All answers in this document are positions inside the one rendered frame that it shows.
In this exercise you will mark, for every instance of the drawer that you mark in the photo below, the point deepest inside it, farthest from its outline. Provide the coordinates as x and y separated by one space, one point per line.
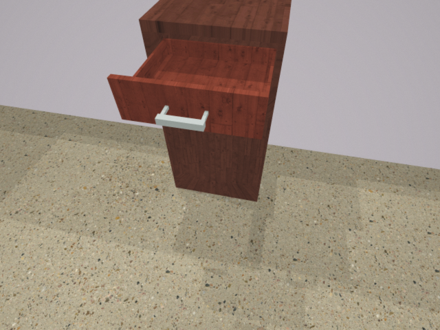
231 82

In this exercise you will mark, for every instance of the handle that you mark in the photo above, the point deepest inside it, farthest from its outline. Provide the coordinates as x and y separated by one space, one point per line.
180 122

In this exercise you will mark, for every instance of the cabinet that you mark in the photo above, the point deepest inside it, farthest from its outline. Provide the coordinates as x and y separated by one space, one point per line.
207 162

